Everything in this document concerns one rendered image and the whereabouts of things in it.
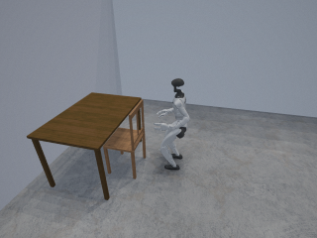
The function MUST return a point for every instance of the robot foot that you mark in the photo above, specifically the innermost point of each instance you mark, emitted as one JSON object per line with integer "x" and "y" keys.
{"x": 170, "y": 167}
{"x": 176, "y": 157}

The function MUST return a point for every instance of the chair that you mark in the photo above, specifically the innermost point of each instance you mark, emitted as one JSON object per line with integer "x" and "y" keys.
{"x": 127, "y": 140}

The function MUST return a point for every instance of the left robot upper arm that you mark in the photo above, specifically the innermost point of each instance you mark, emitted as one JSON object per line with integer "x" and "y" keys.
{"x": 179, "y": 105}

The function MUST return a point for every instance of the robot right forearm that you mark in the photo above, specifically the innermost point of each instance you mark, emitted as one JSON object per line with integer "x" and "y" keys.
{"x": 171, "y": 110}

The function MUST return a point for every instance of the left robot foot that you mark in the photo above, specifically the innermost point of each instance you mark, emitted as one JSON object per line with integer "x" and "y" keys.
{"x": 170, "y": 167}

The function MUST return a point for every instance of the robot right hand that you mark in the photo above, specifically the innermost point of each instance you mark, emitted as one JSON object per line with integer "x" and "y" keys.
{"x": 164, "y": 112}

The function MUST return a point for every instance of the robot left hand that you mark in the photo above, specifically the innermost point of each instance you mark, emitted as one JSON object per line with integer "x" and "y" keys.
{"x": 163, "y": 126}

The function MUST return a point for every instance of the robot left forearm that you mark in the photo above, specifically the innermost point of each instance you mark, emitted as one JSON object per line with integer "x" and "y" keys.
{"x": 178, "y": 124}

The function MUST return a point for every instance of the table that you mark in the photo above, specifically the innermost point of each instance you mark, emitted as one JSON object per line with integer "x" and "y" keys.
{"x": 87, "y": 124}

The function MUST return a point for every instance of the right robot foot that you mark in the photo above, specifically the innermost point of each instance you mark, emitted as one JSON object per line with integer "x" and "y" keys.
{"x": 176, "y": 157}

